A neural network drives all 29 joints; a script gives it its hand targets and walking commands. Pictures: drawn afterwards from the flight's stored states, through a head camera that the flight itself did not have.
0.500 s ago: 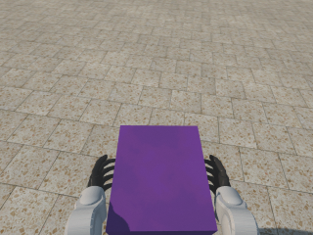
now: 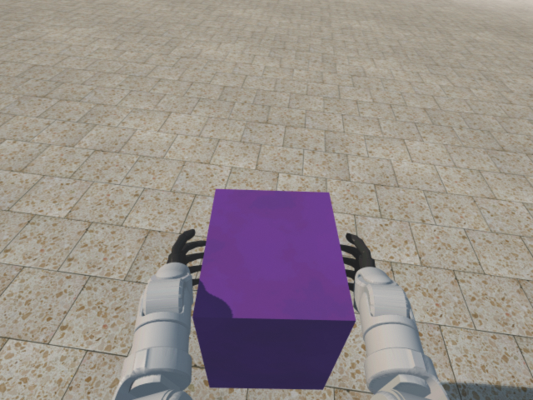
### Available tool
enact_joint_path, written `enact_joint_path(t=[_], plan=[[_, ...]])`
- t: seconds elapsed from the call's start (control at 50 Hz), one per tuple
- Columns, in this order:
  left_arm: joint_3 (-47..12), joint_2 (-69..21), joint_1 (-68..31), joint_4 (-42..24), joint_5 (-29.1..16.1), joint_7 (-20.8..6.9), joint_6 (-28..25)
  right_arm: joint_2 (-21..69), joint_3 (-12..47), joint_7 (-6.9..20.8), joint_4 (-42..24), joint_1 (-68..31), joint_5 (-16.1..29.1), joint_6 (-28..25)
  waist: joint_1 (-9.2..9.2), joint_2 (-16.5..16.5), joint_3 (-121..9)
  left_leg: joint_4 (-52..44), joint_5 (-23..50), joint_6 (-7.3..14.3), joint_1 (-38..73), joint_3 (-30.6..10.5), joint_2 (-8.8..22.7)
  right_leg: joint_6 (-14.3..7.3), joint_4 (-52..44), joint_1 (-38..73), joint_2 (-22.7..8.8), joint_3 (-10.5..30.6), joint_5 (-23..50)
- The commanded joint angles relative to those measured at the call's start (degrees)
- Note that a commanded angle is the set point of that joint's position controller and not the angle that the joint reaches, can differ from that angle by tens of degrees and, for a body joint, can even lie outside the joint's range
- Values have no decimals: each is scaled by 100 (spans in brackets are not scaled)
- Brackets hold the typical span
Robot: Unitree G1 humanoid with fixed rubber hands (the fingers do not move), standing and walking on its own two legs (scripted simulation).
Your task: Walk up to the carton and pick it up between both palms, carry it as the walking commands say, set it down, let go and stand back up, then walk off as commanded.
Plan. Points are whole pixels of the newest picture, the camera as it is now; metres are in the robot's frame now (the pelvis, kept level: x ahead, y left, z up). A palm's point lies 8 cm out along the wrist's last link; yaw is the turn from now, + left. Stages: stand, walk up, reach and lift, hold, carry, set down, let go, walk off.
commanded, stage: set down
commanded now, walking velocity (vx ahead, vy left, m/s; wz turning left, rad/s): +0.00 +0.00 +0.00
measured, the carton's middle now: (269, 289) +0.34 +0.03 -0.04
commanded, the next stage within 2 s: none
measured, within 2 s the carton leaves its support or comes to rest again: neither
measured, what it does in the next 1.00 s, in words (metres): lowers itself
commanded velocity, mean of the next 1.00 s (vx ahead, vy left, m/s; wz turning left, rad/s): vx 0.00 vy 0.00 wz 0.00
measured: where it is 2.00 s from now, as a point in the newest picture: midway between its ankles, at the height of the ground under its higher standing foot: outside the picture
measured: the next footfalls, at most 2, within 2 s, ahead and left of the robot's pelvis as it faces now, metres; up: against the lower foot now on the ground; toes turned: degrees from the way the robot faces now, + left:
none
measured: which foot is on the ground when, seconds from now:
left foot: down 0.00-1.00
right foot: down 0.00-1.00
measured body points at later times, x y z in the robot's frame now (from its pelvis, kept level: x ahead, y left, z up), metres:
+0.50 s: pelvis +0.01 +0.00 -0.02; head +0.11 +0.01 +0.42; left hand +0.33 +0.19 -0.06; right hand +0.37 -0.11 -0.06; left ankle +0.07 +0.12 -0.73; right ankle +0.03 -0.11 -0.73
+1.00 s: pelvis -0.02 +0.00 -0.08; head +0.17 +0.02 +0.33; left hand +0.37 +0.20 -0.14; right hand +0.41 -0.10 -0.14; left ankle +0.07 +0.12 -0.73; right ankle +0.03 -0.11 -0.73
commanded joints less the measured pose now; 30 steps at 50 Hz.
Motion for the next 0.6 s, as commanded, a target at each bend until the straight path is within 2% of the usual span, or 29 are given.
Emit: enact_joint_path(t=[0.0,0.08,0.16,0.26,0.34,0.58], plan=[[-2597,-5358,-3130,392,-1073,-1156,-280,5400,2373,1405,412,-3253,963,-318,13,549,-1291,-512,-432,18,1145,-408,-231,-297,-917,-1170,102,356,-647],[-2578,-5291,-2829,336,-1005,-1099,-502,5206,2316,1390,416,-2988,850,-528,16,483,-1526,-331,466,-12,999,-395,-218,-278,-717,-1229,161,352,39],[-2737,-5278,-2661,176,-1039,-1059,-837,5156,2500,1312,243,-2823,842,-826,16,336,-2075,-45,1347,-19,819,-421,-243,-204,-449,-1399,235,368,645],[-3066,-5321,-2595,-44,-1112,-1013,-1304,5183,2840,1213,46,-2759,864,-1257,46,230,-2815,296,2021,-38,602,-463,-324,-128,-128,-1649,347,375,1046],[-3206,-5274,-2586,-106,-1089,-1030,-1592,5218,2963,1152,28,-2685,807,-1520,17,204,-3161,569,2034,-24,263,-477,-391,-98,90,-1888,397,357,1132],[-3019,-4984,-3131,117,-937,-1245,-1997,5355,2971,1057,222,-3134,713,-1838,81,110,-3825,1371,1256,34,-1267,-297,-553,40,790,-2662,401,311,977]])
